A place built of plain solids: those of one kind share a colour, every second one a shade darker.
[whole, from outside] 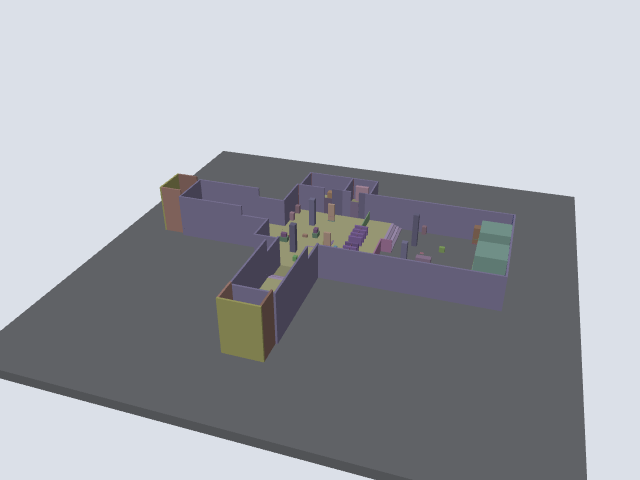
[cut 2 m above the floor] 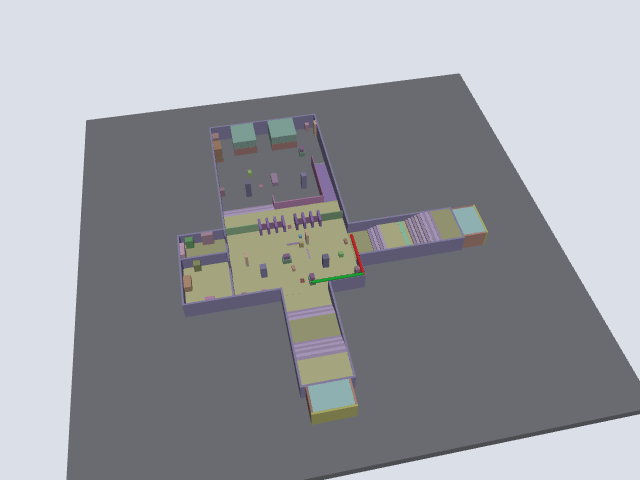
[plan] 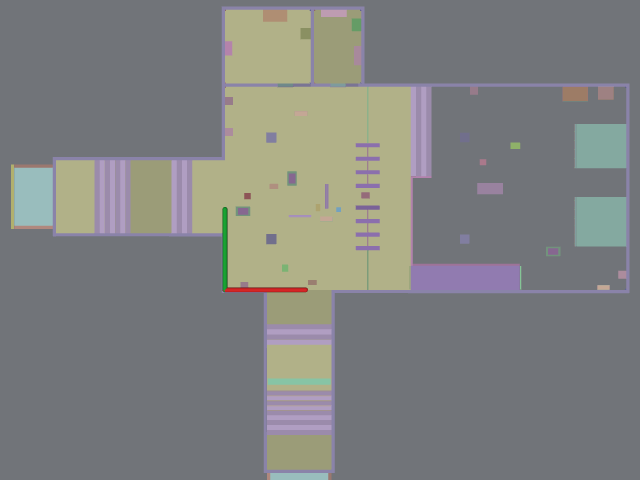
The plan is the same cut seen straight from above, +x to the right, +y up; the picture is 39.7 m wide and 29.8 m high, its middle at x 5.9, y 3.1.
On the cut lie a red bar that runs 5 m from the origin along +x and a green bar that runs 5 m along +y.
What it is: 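A metro's ticket hall under a street; an unpaid hall three or four risers over a paid hall, a gate line, a broad flight and a ramp between them; passages 3.4 to 4.6 m broad that end in the first flights of the street stairs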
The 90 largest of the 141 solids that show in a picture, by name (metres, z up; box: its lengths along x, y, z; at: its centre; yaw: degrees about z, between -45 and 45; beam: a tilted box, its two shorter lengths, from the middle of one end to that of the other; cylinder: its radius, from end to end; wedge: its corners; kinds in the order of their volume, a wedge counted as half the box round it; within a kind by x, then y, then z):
{
 "raised_1": {"box": [2.4, 4.53, 2.3], "at": [-9.29, 5.79, 1.1]},
 "raised_2": {"box": [4.78, 4.53, 1.2], "at": [-5.7, 5.79, 0.55]},
 "raised_3": {"box": [3.31, 4.53, 0.61], "at": [-1.66, 5.79, 0.26]},
 "raised_4": {"box": [5.33, 4.58, 0.61], "at": [2.67, 15.1, 0.26]},
 "raised_5": {"box": [4.01, 2.17, 2.6], "at": [4.61, -10.08, 1.25]},
 "raised_6": {"box": [4.01, 5.59, 1.19], "at": [4.61, -6.2, 0.55]},
 "raised_7": {"box": [4.01, 3.41, 0.61], "at": [4.61, -1.7, 0.26]},
 "raised_8": {"box": [11.54, 12.61, 0.61], "at": [5.77, 6.31, 0.26]},
 "raised_9": {"box": [2.94, 4.58, 0.61], "at": [7.0, 15.1, 0.26]},
 "wall_1": {"box": [0.2, 4.93, 4.95], "at": [-10.59, 5.79, 2.43]},
 "wall_2": {"box": [2.8, 0.2, 4.95], "at": [-9.29, 3.42, 2.43]},
 "wall_3": {"box": [2.8, 0.2, 4.95], "at": [-9.29, 8.15, 2.43]},
 "wall_4": {"box": [5.18, 0.2, 4.95], "at": [-5.7, 3.42, 2.43]},
 "wall_5": {"box": [5.18, 0.2, 4.95], "at": [-5.7, 8.15, 2.43]},
 "wall_6": {"box": [3.51, 0.2, 3.85], "at": [-1.76, 3.42, 1.87]},
 "wall_7": {"box": [3.51, 0.2, 3.85], "at": [-1.76, 8.15, 1.87]},
 "wall_8": {"box": [0.2, 3.72, 3.91], "at": [-0.1, 1.66, 1.9]},
 "wall_9": {"box": [0.2, 4.76, 3.91], "at": [-0.1, 10.43, 1.9]},
 "wall_10": {"box": [0.2, 4.98, 3.4], "at": [-0.1, 15.1, 1.65]},
 "wall_11": {"box": [2.8, 0.2, 3.91], "at": [1.2, -0.1, 1.9]},
 "wall_12": {"box": [3.48, 0.2, 3.91], "at": [1.54, 12.71, 1.9]},
 "wall_13": {"box": [0.2, 2.57, 5.46], "at": [2.5, -10.08, 2.68]},
 "wall_14": {"box": [0.2, 6.0, 5.46], "at": [2.5, -6.2, 2.68]},
 "wall_15": {"box": [0.2, 3.6, 4.05], "at": [2.5, -1.8, 1.97]},
 "wall_16": {"box": [5.73, 0.2, 3.4], "at": [2.67, 17.49, 1.65]},
 "wall_17": {"box": [4.41, 0.2, 5.46], "at": [4.61, -11.27, 2.68]},
 "wall_18": {"box": [1.3, 0.2, 3.91], "at": [4.88, 12.71, 1.9]},
 "wall_19": {"box": [0.6, 0.2, 3.91], "at": [5.43, 12.71, 1.9]},
 "wall_20": {"box": [0.2, 4.98, 3.4], "at": [5.43, 15.1, 1.65]},
 "wall_21": {"box": [1.22, 0.2, 3.91], "at": [5.94, 12.71, 1.9]},
 "wall_22": {"box": [0.2, 2.57, 5.46], "at": [6.71, -10.08, 2.68]},
 "wall_23": {"box": [0.2, 6.0, 5.46], "at": [6.71, -6.2, 2.68]},
 "wall_24": {"box": [0.2, 3.6, 4.05], "at": [6.71, -1.8, 1.97]},
 "wall_25": {"box": [3.34, 0.2, 3.39], "at": [7.0, 17.49, 1.64]},
 "wall_26": {"box": [1.16, 0.2, 3.91], "at": [8.09, 12.71, 1.9]},
 "wall_27": {"box": [0.2, 4.98, 3.39], "at": [8.57, 15.1, 1.64]},
 "wall_28": {"box": [5.13, 0.2, 3.91], "at": [9.18, -0.1, 1.9]},
 "wall_29": {"box": [3.47, 0.2, 3.91], "at": [10.0, 12.71, 1.9]},
 "wall_30": {"box": [13.78, 0.2, 3.91], "at": [18.23, -0.1, 1.9]},
 "wall_31": {"box": [13.78, 0.2, 3.91], "at": [18.23, 12.71, 1.9]},
 "wall_32": {"box": [0.2, 13.01, 3.91], "at": [25.02, 6.31, 1.9]},
 "train_well_1": {"box": [3.11, 3.08, 3.91], "at": [23.36, 4.24, 1.9]},
 "train_well_2": {"box": [3.11, 2.75, 3.91], "at": [23.36, 8.93, 1.9]},
 "area_1": {"box": [2.4, 3.6, 2.3], "at": [-11.89, 5.79, 1.1]},
 "area_2": {"box": [3.6, 2.4, 2.6], "at": [4.61, -12.57, 1.25]},
 "flight_1": {"box": [0.32, 4.53, 1.15], "at": [-7.94, 5.79, 1.68]},
 "flight_2": {"box": [0.32, 4.53, 1.0], "at": [-7.61, 5.79, 1.6]},
 "flight_3": {"box": [0.32, 4.53, 0.84], "at": [-7.3, 5.79, 1.52]},
 "flight_4": {"box": [0.32, 4.53, 0.68], "at": [-6.98, 5.79, 1.44]},
 "flight_5": {"box": [0.32, 4.53, 0.52], "at": [-6.66, 5.79, 1.36]},
 "flight_6": {"box": [0.32, 4.53, 0.37], "at": [-6.34, 5.79, 1.28]},
 "flight_7": {"box": [0.33, 4.53, 0.64], "at": [-3.15, 5.79, 0.83]},
 "flight_8": {"box": [0.32, 4.53, 0.49], "at": [-2.83, 5.79, 0.76]},
 "flight_9": {"box": [0.32, 4.53, 0.34], "at": [-2.51, 5.79, 0.69]},
 "flight_10": {"box": [4.01, 0.31, 1.46], "at": [4.61, -8.85, 1.82]},
 "flight_11": {"box": [4.01, 0.31, 1.31], "at": [4.61, -8.54, 1.75]},
 "flight_12": {"box": [4.01, 0.31, 1.15], "at": [4.61, -8.23, 1.67]},
 "flight_13": {"box": [4.01, 0.31, 0.99], "at": [4.61, -7.93, 1.59]},
 "flight_14": {"box": [4.01, 0.31, 0.83], "at": [4.61, -7.62, 1.51]},
 "flight_15": {"box": [4.01, 0.31, 0.68], "at": [4.61, -7.32, 1.43]},
 "flight_16": {"box": [4.01, 0.31, 0.52], "at": [4.61, -7.01, 1.35]},
 "flight_17": {"box": [4.01, 0.33, 0.63], "at": [4.61, -3.25, 0.83]},
 "flight_18": {"box": [4.01, 0.32, 0.48], "at": [4.61, -2.93, 0.76]},
 "flight_19": {"box": [0.33, 5.55, 0.61], "at": [11.7, 9.84, 0.26]},
 "flight_20": {"box": [0.32, 5.55, 0.47], "at": [12.02, 9.84, 0.19]},
 "flight_21": {"box": [0.32, 5.55, 0.33], "at": [12.34, 9.84, 0.12]},
 "area_side_1": {"box": [2.4, 0.2, 5.5], "at": [-11.89, 3.89, 2.7]},
 "area_side_2": {"box": [2.4, 0.2, 5.5], "at": [-11.89, 7.69, 2.7]},
 "area_side_3": {"box": [0.2, 2.4, 5.8], "at": [2.71, -12.57, 2.85]},
 "area_side_4": {"box": [0.2, 2.4, 5.8], "at": [6.51, -12.57, 2.85]},
 "area_end_1": {"box": [0.2, 4.0, 5.5], "at": [-13.19, 5.79, 2.7]},
 "area_end_2": {"box": [4.0, 0.2, 5.8], "at": [4.61, -13.87, 2.85]},
 "column_1": {"box": [0.64, 0.64, 3.34], "at": [2.88, 3.15, 2.19]},
 "column_2": {"box": [0.64, 0.64, 3.34], "at": [2.88, 9.46, 2.19]},
 "column_3": {"box": [0.59, 0.59, 3.91], "at": [14.88, 3.15, 1.9]},
 "column_4": {"box": [0.59, 0.59, 3.91], "at": [14.88, 9.46, 1.9]},
 "slope_1": {"wedge": [[11.54, 0.0, -0.05], [11.54, 0.0, 0.56], [11.54, 1.5, -0.05], [11.54, 1.5, 0.56], [18.3, 0.0, -0.05], [18.3, 0.0, 0.0], [18.3, 1.5, -0.05], [18.3, 1.5, 0.0]]},
 "booth_1": {"box": [1.56, 0.88, 1.9], "at": [21.75, 12.16, 1.05]},
 "shelving_1": {"box": [1.6, 0.45, 2.0], "at": [6.76, 17.17, 1.51]},
 "shelving_2": {"box": [0.45, 1.2, 2.0], "at": [8.24, 14.55, 1.51]},
 "upstand_1": {"box": [0.12, 5.56, 1.61], "at": [11.6, 4.28, 0.76]},
 "upstand_2": {"box": [6.76, 0.12, 1.61], "at": [14.92, 1.56, 0.76]},
 "vending_1": {"box": [0.96, 0.78, 1.75], "at": [23.64, 12.21, 0.97]},
 "train_grille_dark_1": {"box": [0.08, 3.08, 2.25], "at": [21.76, 4.24, 1.07]},
 "train_grille_dark_2": {"box": [0.08, 2.75, 2.25], "at": [21.76, 8.93, 1.07]},
 "desk_1": {"box": [1.5, 0.75, 0.79], "at": [3.11, 17.02, 0.91]},
 "planter_1": {"box": [1.6, 0.7, 0.6], "at": [16.46, 6.29, 0.25]},
 "cartons_stack_1": {"box": [0.6, 0.8, 1.15], "at": [8.17, 16.45, 1.09]},
 "cabinet_1": {"box": [0.45, 0.9, 1.35], "at": [0.23, 15.0, 1.19]},
 "safe_1": {"box": [0.65, 0.7, 1.05], "at": [5.01, 15.91, 1.04]}
}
